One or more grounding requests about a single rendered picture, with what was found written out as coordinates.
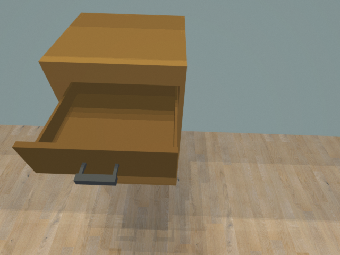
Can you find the cabinet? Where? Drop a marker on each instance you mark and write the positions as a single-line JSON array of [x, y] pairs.
[[121, 49]]

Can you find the drawer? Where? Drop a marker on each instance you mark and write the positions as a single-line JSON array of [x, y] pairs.
[[103, 124]]

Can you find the handle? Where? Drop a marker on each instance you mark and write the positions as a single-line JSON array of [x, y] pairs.
[[96, 179]]

